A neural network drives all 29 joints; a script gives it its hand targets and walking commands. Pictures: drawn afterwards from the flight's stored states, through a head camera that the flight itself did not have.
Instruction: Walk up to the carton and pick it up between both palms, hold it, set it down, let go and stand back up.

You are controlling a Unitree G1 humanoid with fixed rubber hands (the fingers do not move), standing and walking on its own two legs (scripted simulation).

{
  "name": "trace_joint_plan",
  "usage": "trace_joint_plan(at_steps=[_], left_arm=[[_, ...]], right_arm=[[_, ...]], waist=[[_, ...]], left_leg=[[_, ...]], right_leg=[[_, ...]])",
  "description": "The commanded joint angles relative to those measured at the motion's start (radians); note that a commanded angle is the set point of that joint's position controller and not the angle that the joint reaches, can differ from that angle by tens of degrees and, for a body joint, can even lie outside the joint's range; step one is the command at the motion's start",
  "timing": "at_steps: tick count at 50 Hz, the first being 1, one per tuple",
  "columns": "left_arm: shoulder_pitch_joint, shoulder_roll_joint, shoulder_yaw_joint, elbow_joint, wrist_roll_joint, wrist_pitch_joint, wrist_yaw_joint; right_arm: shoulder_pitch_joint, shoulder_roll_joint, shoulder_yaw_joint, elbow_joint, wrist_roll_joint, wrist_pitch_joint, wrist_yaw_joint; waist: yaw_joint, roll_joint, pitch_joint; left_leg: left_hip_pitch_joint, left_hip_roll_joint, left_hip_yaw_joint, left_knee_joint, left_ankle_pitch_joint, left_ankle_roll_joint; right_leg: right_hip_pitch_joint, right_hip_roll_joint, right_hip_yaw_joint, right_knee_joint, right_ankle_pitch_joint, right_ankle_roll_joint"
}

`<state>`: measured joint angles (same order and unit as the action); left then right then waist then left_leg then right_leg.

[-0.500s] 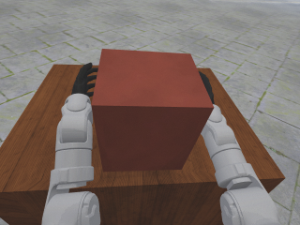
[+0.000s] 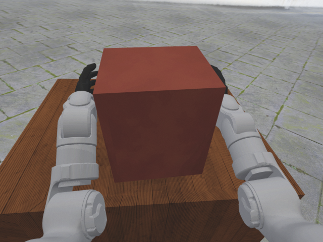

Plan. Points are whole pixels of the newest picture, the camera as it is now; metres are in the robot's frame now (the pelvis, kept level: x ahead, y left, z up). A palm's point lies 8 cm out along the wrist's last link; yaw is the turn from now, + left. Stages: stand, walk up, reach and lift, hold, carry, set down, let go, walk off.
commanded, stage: reach and lift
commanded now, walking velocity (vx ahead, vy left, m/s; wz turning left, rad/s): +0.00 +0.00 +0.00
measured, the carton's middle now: (155, 114) +0.37 -0.01 +0.19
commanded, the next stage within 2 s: hold in 0.58 s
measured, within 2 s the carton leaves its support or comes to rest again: neither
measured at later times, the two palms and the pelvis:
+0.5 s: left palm (84, 88) +0.39 +0.15 +0.25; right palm (221, 84) +0.39 -0.16 +0.26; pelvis +0.01 +0.00 +0.00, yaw +0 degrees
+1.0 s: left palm (80, 79) +0.38 +0.15 +0.27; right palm (223, 73) +0.39 -0.16 +0.29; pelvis +0.01 +0.00 +0.00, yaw +0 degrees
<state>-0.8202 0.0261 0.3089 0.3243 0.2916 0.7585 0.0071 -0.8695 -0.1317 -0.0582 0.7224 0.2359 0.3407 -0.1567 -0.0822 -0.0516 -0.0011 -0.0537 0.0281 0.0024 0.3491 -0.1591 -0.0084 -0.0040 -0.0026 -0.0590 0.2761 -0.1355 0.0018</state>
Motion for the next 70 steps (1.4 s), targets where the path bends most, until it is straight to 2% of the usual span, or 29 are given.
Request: trace_joint_plan(at_steps=[1,5,9,10,13,15,16,19,22,26,27,30,32,33,36,37,40,41,43,44,48,50,53,58,60,64,66,68,70], left_arm=[[-0.703,-0.588,-0.443,-0.158,-0.197,-0.07,-0.122],[-0.76,-0.599,-0.455,-0.163,-0.221,-0.07,-0.116],[-0.738,-0.606,-0.47,-0.171,-0.23,-0.056,-0.108],[-0.721,-0.592,-0.453,-0.16,-0.227,-0.051,-0.109],[-0.74,-0.591,-0.451,-0.187,-0.231,-0.042,-0.112],[-0.702,-0.574,-0.403,-0.136,-0.204,-0.024,-0.121],[-0.71,-0.569,-0.397,-0.135,-0.201,-0.02,-0.125],[-0.75,-0.591,-0.446,-0.188,-0.238,-0.017,-0.123],[-0.785,-0.582,-0.447,-0.188,-0.252,-0.022,-0.114],[-0.794,-0.552,-0.414,-0.174,-0.241,-0.015,-0.118],[-0.814,-0.556,-0.417,-0.184,-0.246,-0.015,-0.12],[-0.815,-0.581,-0.45,-0.204,-0.271,-0.007,-0.111],[-0.84,-0.57,-0.439,-0.162,-0.268,-0.001,-0.108],[-0.824,-0.553,-0.393,-0.093,-0.242,0.005,-0.112],[-0.833,-0.547,-0.355,-0.054,-0.233,0.006,-0.123],[-0.843,-0.538,-0.351,-0.063,-0.239,0.002,-0.123],[-0.871,-0.559,-0.388,-0.083,-0.266,-0.003,-0.115],[-0.874,-0.556,-0.395,-0.119,-0.28,-0.006,-0.116],[-0.885,-0.567,-0.428,-0.182,-0.303,-0.003,-0.107],[-0.876,-0.556,-0.421,-0.176,-0.302,0.003,-0.103],[-0.817,-0.513,-0.352,-0.11,-0.262,0.029,-0.115],[-0.858,-0.528,-0.381,-0.164,-0.275,0.032,-0.12],[-0.904,-0.535,-0.398,-0.163,-0.289,0.035,-0.116],[-0.965,-0.551,-0.382,-0.05,-0.277,0.037,-0.116],[-0.99,-0.557,-0.373,-0.036,-0.288,0.03,-0.117],[-1.008,-0.536,-0.336,-0.013,-0.29,0.016,-0.109],[-0.964,-0.524,-0.293,0.072,-0.266,0.027,-0.116],[-0.945,-0.511,-0.282,0.06,-0.261,0.025,-0.123],[-0.959,-0.528,-0.307,0.041,-0.277,0.023,-0.127]], right_arm=[[-0.879,0.653,0.341,-0.35,0.128,-0.011,0.06],[-0.903,0.671,0.332,-0.342,0.144,0.018,0.063],[-0.915,0.66,0.355,-0.392,0.178,0.038,0.054],[-0.906,0.655,0.363,-0.374,0.189,0.052,0.048],[-0.897,0.645,0.371,-0.374,0.22,0.074,0.042],[-0.903,0.634,0.363,-0.361,0.216,0.091,0.04],[-0.894,0.626,0.35,-0.339,0.219,0.099,0.039],[-0.934,0.624,0.355,-0.393,0.242,0.1,0.039],[-0.96,0.641,0.37,-0.412,0.253,0.116,0.035],[-0.908,0.645,0.357,-0.334,0.264,0.147,0.036],[-0.91,0.64,0.346,-0.319,0.267,0.152,0.037],[-0.96,0.638,0.367,-0.395,0.294,0.151,0.036],[-0.988,0.625,0.346,-0.365,0.294,0.162,0.035],[-0.968,0.611,0.32,-0.284,0.274,0.177,0.037],[-0.985,0.625,0.296,-0.25,0.262,0.184,0.048],[-0.996,0.637,0.309,-0.266,0.271,0.183,0.048],[-1.016,0.634,0.318,-0.278,0.296,0.188,0.04],[-1.015,0.646,0.342,-0.321,0.313,0.19,0.033],[-1.022,0.643,0.371,-0.373,0.35,0.195,0.024],[-1.024,0.641,0.38,-0.389,0.36,0.203,0.017],[-0.991,0.624,0.366,-0.34,0.359,0.233,0.008],[-0.98,0.621,0.353,-0.334,0.365,0.238,0.01],[-1.022,0.629,0.339,-0.34,0.365,0.244,0.016],[-1.071,0.623,0.264,-0.223,0.32,0.256,0.036],[-1.1,0.636,0.251,-0.215,0.307,0.255,0.043],[-1.11,0.644,0.256,-0.186,0.318,0.263,0.044],[-1.111,0.616,0.242,-0.145,0.31,0.268,0.044],[-1.104,0.613,0.253,-0.155,0.319,0.264,0.043],[-1.098,0.59,0.246,-0.164,0.332,0.262,0.037]], waist=[[-0.026,0.062,-0.472],[-0.026,0.068,-0.449],[-0.017,0.097,-0.489],[-0.016,0.077,-0.47],[-0.017,0.095,-0.494],[0.0,0.061,-0.448],[-0.003,0.072,-0.432],[-0.016,0.091,-0.502],[-0.014,0.065,-0.518],[-0.012,0.064,-0.477],[-0.016,0.086,-0.478],[-0.006,0.103,-0.542],[-0.006,0.108,-0.51],[-0.003,0.087,-0.421],[0.012,0.057,-0.41],[0.022,0.045,-0.458],[-0.001,0.09,-0.503],[-0.005,0.069,-0.559],[-0.003,0.103,-0.617],[0.0,0.09,-0.618],[0.018,0.035,-0.51],[0.007,0.075,-0.514],[0.007,0.09,-0.512],[0.004,0.125,-0.403],[0.006,0.111,-0.44],[0.017,0.095,-0.515],[0.028,0.091,-0.459],[0.034,0.073,-0.494],[0.01,0.102,-0.522]], left_leg=[[0.139,-0.071,0.008,-0.001,0.279,-0.009],[0.107,-0.068,0.005,-0.015,0.227,-0.012],[0.124,-0.072,-0.003,0.009,0.291,-0.025],[0.124,-0.074,-0.003,0.009,0.295,-0.019],[0.125,-0.073,-0.006,0.008,0.303,-0.027],[0.106,-0.073,0.002,-0.005,0.269,-0.015],[0.097,-0.072,0.001,-0.011,0.255,-0.015],[0.119,-0.065,-0.01,0.005,0.297,-0.034],[0.115,-0.071,-0.01,0.015,0.294,-0.026],[0.093,-0.073,-0.007,-0.001,0.264,-0.023],[0.086,-0.072,-0.01,-0.006,0.249,-0.027],[0.104,-0.073,-0.017,0.024,0.315,-0.041],[0.08,-0.072,-0.018,0.012,0.263,-0.038],[0.05,-0.068,-0.011,-0.013,0.192,-0.027],[0.005,-0.06,-0.011,-0.045,0.119,-0.007],[0.012,-0.065,-0.008,-0.038,0.133,-0.001],[0.046,-0.07,-0.015,-0.001,0.228,-0.025],[0.066,-0.076,-0.017,0.017,0.267,-0.025],[0.095,-0.078,-0.021,0.042,0.345,-0.044],[0.099,-0.083,-0.021,0.049,0.35,-0.04],[0.054,-0.08,-0.015,0.016,0.28,-0.018],[0.048,-0.074,-0.019,0.006,0.265,-0.033],[0.041,-0.07,-0.025,0.007,0.234,-0.034],[-0.055,-0.057,-0.023,-0.047,0.04,-0.028],[-0.084,-0.054,-0.026,-0.059,0.0,-0.018],[-0.055,-0.059,-0.028,-0.04,0.052,-0.013],[-0.085,-0.059,-0.022,-0.05,0.047,-0.009],[-0.071,-0.06,-0.023,-0.045,0.08,-0.01],[-0.044,-0.061,-0.024,-0.026,0.137,-0.03]], right_leg=[[0.089,0.077,0.004,-0.012,0.199,0.05],[0.057,0.079,0.011,-0.015,0.147,0.045],[0.073,0.084,0.016,-0.007,0.214,0.045],[0.082,0.083,0.023,-0.011,0.229,0.05],[0.086,0.084,0.027,-0.002,0.245,0.051],[0.084,0.085,0.028,-0.014,0.213,0.052],[0.078,0.083,0.03,-0.017,0.197,0.048],[0.083,0.093,0.024,-0.007,0.219,0.041],[0.067,0.093,0.029,-0.008,0.233,0.053],[0.068,0.087,0.041,-0.006,0.238,0.053],[0.066,0.085,0.04,-0.004,0.22,0.05],[0.081,0.092,0.041,0.006,0.278,0.049],[0.049,0.091,0.042,-0.004,0.211,0.047],[0.022,0.088,0.043,-0.021,0.147,0.044],[0.025,0.088,0.047,-0.023,0.093,0.037],[0.042,0.087,0.051,-0.02,0.112,0.041],[0.059,0.09,0.059,-0.007,0.216,0.044],[0.088,0.09,0.06,0.001,0.278,0.055],[0.102,0.098,0.056,0.017,0.344,0.056],[0.102,0.098,0.057,0.016,0.356,0.062],[0.092,0.093,0.063,0.001,0.301,0.065],[0.087,0.095,0.06,-0.001,0.249,0.054],[0.052,0.092,0.058,-0.007,0.198,0.051],[-0.018,0.083,0.064,-0.026,0.025,0.031],[0.007,0.081,0.069,-0.02,0.018,0.028],[0.02,0.081,0.077,-0.015,0.059,0.035],[0.021,0.08,0.084,-0.022,0.057,0.029],[0.055,0.085,0.081,-0.016,0.091,0.031],[0.06,0.088,0.081,-0.012,0.136,0.028]])
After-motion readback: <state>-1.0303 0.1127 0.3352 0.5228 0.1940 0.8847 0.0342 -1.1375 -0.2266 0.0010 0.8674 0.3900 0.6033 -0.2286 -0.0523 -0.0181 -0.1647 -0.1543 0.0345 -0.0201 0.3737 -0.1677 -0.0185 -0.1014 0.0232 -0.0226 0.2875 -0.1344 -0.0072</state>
